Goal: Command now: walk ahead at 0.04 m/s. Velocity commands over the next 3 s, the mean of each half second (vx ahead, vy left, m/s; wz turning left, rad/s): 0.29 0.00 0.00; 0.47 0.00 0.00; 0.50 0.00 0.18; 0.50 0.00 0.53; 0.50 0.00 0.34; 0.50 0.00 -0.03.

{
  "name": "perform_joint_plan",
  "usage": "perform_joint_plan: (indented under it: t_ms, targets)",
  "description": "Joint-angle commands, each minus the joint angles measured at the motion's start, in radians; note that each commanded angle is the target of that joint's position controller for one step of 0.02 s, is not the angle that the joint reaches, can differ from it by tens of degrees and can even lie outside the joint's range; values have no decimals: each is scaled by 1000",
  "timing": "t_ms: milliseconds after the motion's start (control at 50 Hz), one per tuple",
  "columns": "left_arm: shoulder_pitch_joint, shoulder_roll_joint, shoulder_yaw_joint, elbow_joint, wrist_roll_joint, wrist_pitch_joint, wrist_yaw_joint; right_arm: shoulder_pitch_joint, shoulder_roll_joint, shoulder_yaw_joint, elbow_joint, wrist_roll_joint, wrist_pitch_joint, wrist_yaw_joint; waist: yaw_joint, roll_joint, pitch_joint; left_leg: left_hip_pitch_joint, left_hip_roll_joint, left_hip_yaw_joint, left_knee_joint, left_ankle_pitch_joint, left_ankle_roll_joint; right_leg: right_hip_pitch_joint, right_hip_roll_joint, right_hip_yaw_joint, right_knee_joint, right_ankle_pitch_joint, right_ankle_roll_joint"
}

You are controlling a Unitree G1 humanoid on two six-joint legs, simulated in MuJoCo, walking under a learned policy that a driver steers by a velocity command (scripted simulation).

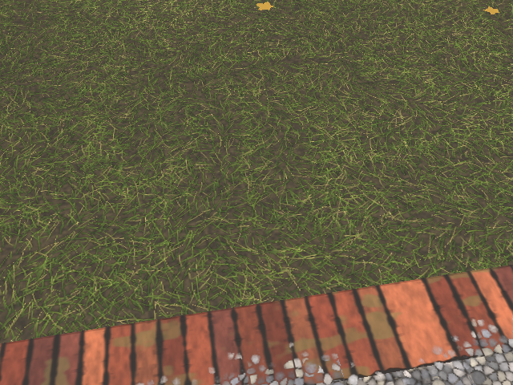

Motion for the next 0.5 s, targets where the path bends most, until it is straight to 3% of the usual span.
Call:
perform_joint_plan:
  t_ms: [20, 60, 80, 100, 140, 160, 180, 200, 220, 240, 260, 280, 300, 320, 340, 360, 380, 400, 440, 500]
  targets:
    - [106, 74, 12, 3, -2, -2, 3, 57, -87, -13, -11, 1, -4, -3, 1, 2, -7, 67, 35, -44, -87, 11, 35, -80, 5, -10, -81, 25, -28]
    - [99, 86, 19, -8, -12, -1, 7, 75, -123, -29, -10, 16, -1, -7, -7, 23, 39, 11, 39, -68, -102, -390, 69, -149, 33, -36, -19, -254, -61]
    - [83, 84, 19, -24, -13, -8, 8, 84, -135, -34, -14, 20, -7, -7, -14, 47, 82, -18, 81, -129, -137, -521, 95, -211, 30, -33, 16, -325, -76]
    - [64, 70, 16, -40, -15, -20, 5, 117, -150, -41, -13, 25, -18, -4, -28, 85, 106, -4, 147, -227, -185, -597, 131, -277, 26, -37, 80, -315, -83]
    - [22, 37, 11, -68, -18, -48, -10, 196, -195, -59, 1, 25, -40, 1, -49, 171, 91, 25, 312, -491, -312, -654, 224, -322, 26, -56, 268, -173, -92]
    - [10, 52, 17, -78, -21, -57, -18, 181, -197, -60, -9, 16, -50, 1, -39, 160, 91, -9, 356, -557, -343, -630, 249, -323, 1, -22, 350, -174, -108]
    - [10, 57, 22, -83, -26, -64, -25, 140, -193, -59, -29, 10, -61, 3, -18, 147, 87, -32, 367, -560, -351, -586, 248, -323, -19, 5, 397, -215, -123]
    - [23, 57, 24, -85, -30, -69, -28, 90, -192, -58, -52, 15, -68, 5, 10, 139, 79, -59, 352, -514, -350, -537, 223, -292, -35, 17, 357, -238, -139]
    - [60, 54, 26, -76, -33, -74, -29, 18, -195, -57, -77, 32, -69, 7, 51, 142, 79, -115, 309, -417, -335, -470, 180, -191, -39, 8, 209, -209, -154]
    - [128, 45, 31, -42, -30, -79, -27, -50, -190, -56, -96, 44, -62, 11, 100, 126, 72, -207, 227, -279, -286, -399, 133, -11, 2, -54, 30, -91, -157]
    - [195, 58, 42, 0, -18, -77, -26, -52, -173, -55, -99, 45, -57, 13, 114, 79, 67, -268, 146, -170, -174, -330, 101, 114, 56, -89, -27, 9, -131]
    - [303, 93, 56, 30, -9, -75, -27, -59, -136, -45, -110, 40, -59, 16, 140, -43, 27, -361, 84, -79, 44, -248, 62, 236, -31, 47, -81, -31, -139]
    - [404, 186, 76, 26, -16, -76, -26, -67, -75, -29, -135, 26, -73, 24, 154, -289, -13, -514, 1, 43, 394, -208, 10, 338, -270, 424, -262, -169, -218]
    - [412, 218, 72, 18, 0, -92, -36, -89, -76, -29, -162, 33, -90, 24, 140, -317, 25, -654, -14, -47, 597, -303, 31, 288, -389, 708, -354, -331, -325]
    - [330, 164, 54, -4, 0, -107, -37, -94, -91, -29, -165, 49, -102, 29, 92, -186, 99, -742, 52, -105, 713, -226, 52, 259, -390, 689, -348, -359, -320]
    - [258, 135, 42, -26, -5, -115, -44, -78, -106, -31, -158, 48, -112, 35, 59, -111, 112, -778, 82, -111, 740, -113, 65, 262, -344, 568, -333, -266, -277]
    - [205, 135, 36, -45, -7, -114, -53, -70, -118, -36, -146, 31, -118, 37, 39, -69, 95, -750, 104, -103, 705, -30, 67, 247, -297, 457, -337, -134, -237]
    - [178, 122, 30, -57, -5, -110, -57, -74, -138, -45, -143, 19, -120, 39, 27, -59, 91, -706, 122, -97, 641, 28, 62, 226, -265, 362, -342, 17, -208]
    - [220, 91, 18, -50, 3, -95, -53, -90, -113, -44, -141, 16, -113, 51, 33, -87, 65, -628, 119, -53, 560, 94, 41, 208, -207, 219, -341, 250, -181]
    - [244, 124, 20, -61, 8, -86, -36, -222, -69, -27, -194, 16, -101, 57, 55, -73, 86, -569, 93, -10, 360, 190, 17, 153, -170, 123, -359, 374, -179]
